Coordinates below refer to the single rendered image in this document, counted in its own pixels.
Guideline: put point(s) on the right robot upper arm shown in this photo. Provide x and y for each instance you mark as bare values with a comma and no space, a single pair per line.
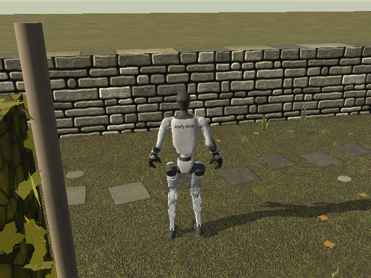
205,130

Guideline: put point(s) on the robot left forearm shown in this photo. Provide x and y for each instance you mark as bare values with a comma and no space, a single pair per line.
154,151

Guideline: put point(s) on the left robot hand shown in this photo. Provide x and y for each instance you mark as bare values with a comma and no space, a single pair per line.
153,160

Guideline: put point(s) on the robot foot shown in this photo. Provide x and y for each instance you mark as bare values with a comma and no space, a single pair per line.
199,230
172,234

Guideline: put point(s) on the robot right foot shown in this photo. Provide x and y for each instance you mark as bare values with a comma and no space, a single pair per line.
199,230

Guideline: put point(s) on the right robot hand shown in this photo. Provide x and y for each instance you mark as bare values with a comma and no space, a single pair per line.
213,160

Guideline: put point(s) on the robot right forearm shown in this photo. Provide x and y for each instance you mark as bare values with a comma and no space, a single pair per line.
214,150

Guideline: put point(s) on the robot left foot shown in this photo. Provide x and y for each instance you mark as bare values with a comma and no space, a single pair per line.
172,234

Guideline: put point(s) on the left robot upper arm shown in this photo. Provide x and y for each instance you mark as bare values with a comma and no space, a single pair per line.
166,122

